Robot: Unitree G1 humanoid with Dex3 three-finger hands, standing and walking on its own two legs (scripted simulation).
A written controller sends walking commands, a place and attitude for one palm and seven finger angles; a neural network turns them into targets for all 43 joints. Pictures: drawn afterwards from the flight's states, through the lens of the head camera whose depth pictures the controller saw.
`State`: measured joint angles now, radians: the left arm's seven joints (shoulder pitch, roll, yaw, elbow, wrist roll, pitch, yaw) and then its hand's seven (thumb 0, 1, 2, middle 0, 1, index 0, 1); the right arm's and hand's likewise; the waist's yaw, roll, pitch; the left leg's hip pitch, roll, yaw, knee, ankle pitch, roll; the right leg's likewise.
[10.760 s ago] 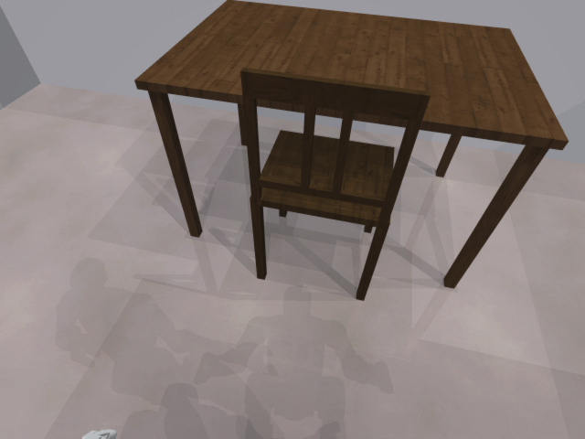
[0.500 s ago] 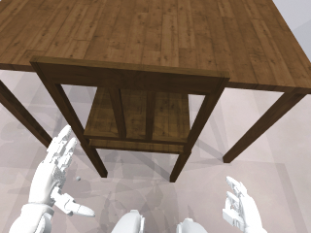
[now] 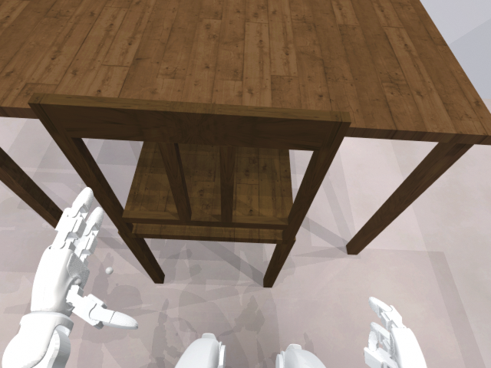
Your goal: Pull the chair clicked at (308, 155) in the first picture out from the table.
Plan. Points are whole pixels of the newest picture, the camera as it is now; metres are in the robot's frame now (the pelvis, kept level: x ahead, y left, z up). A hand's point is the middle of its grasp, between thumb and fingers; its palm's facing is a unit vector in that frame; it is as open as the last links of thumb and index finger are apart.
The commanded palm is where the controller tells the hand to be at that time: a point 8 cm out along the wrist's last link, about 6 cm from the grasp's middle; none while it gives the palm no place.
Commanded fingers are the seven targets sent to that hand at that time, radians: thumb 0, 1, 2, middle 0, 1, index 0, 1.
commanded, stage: raise the hand toward the chair's back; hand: left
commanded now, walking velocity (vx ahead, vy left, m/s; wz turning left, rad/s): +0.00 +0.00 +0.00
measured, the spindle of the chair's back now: (178, 184) +0.43 +0.15 -0.01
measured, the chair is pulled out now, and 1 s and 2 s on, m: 0.00 0.00 0.00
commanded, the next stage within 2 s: aim the fingers beside a spindle in 0.10 s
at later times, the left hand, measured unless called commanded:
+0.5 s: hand (142, 267) +0.26 +0.17 +0.04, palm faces +0.02 -1.00 -0.07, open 16.9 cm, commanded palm +0.24 +0.23 +0.04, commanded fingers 0.00 -0.50 0.30 -0.06 -0.08 -0.06 -0.08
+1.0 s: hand (159, 265) +0.27 +0.15 +0.00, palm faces +0.00 -1.00 -0.04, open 16.9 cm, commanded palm +0.25 +0.21 +0.02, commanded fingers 0.00 -0.50 0.30 -0.06 -0.08 -0.06 -0.08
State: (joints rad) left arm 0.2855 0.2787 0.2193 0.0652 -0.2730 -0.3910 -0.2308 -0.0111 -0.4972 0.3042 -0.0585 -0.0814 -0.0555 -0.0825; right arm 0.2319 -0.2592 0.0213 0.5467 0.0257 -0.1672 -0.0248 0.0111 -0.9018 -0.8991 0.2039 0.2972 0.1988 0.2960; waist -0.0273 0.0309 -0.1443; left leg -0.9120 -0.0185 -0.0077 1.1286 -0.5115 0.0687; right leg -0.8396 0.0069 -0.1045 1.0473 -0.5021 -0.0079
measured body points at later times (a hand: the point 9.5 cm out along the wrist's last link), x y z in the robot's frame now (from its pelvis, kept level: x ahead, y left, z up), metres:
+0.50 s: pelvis +0.01 -0.04 +0.00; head +0.09 -0.03 +0.44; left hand +0.25 +0.22 +0.04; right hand +0.19 -0.28 -0.09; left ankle +0.02 +0.07 -0.66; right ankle +0.00 -0.12 -0.66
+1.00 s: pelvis +0.00 -0.03 -0.02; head +0.10 -0.03 +0.42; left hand +0.27 +0.20 +0.01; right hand +0.17 -0.28 -0.11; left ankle +0.02 +0.07 -0.66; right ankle +0.00 -0.12 -0.66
